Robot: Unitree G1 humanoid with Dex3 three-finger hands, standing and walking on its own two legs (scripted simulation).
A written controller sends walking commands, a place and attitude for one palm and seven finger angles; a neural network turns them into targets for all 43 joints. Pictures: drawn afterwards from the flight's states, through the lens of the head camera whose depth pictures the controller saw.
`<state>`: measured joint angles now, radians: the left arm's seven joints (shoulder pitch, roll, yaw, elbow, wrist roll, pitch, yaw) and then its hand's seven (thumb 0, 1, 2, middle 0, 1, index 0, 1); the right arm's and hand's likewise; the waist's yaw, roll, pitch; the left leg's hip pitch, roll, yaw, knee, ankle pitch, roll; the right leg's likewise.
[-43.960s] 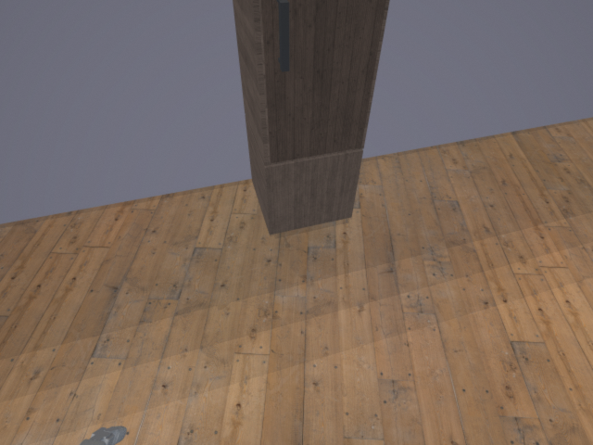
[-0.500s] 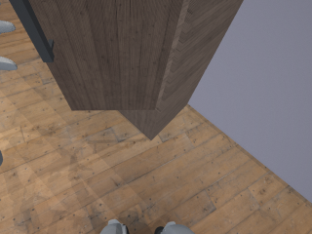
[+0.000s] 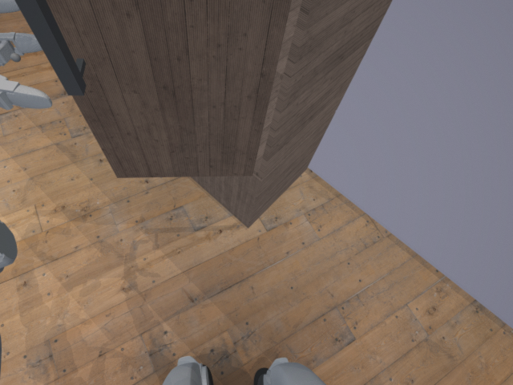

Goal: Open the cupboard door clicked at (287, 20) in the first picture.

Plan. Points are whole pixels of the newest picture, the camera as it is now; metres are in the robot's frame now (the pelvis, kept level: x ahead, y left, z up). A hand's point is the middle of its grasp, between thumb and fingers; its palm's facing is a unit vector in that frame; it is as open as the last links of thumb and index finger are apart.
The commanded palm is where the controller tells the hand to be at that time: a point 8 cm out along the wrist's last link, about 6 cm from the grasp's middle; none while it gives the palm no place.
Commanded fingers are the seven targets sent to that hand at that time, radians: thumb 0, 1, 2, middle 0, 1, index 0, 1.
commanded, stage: slide the fingers in behind the handle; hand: left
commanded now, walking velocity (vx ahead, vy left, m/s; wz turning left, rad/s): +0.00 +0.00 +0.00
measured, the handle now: (54, 28) +0.59 +0.22 +0.14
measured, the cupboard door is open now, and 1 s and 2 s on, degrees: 47 47 48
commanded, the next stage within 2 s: close the thumb around the handle in 1.26 s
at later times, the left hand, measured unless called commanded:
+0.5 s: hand (42, 57) +0.54 +0.22 +0.15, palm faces -0.04 -1.00 +0.02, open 13.9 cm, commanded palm +0.52 +0.27 +0.14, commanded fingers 0.00 -0.50 0.30 -0.30 -1.20 -0.30 -1.20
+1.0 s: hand (68, 59) +0.54 +0.19 +0.14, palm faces -0.01 -1.00 +0.01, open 14.0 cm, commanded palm +0.52 +0.24 +0.14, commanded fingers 0.00 -0.50 0.30 -0.30 -1.20 -0.30 -1.20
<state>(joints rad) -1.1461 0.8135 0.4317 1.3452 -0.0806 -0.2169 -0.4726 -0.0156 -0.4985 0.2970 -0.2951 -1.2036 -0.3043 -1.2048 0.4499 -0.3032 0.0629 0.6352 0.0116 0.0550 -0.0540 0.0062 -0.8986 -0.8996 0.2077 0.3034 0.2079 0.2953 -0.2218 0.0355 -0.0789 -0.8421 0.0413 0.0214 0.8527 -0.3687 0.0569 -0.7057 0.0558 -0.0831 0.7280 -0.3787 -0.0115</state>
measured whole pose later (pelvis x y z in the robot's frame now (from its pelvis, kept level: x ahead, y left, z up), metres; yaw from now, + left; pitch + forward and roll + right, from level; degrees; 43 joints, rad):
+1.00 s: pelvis +0.01 -0.01 +0.00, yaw +0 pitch +19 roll -3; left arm -1.06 0.63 0.40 1.26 -0.09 -0.25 -0.31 -0.02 -0.50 0.30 -0.28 -1.20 -0.30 -1.20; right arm 0.45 -0.28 0.04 0.65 0.00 0.04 -0.01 0.01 -0.90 -0.90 0.21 0.30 0.21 0.30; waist -0.20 0.04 -0.09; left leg -0.78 0.04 0.04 0.82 -0.37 0.04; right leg -0.66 0.06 -0.07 0.72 -0.39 -0.02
